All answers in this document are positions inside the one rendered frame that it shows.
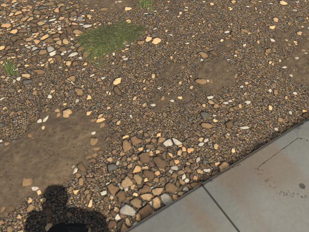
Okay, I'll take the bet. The robot left hand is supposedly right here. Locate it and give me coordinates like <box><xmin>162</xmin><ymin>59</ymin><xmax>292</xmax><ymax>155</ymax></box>
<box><xmin>47</xmin><ymin>222</ymin><xmax>89</xmax><ymax>232</ymax></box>

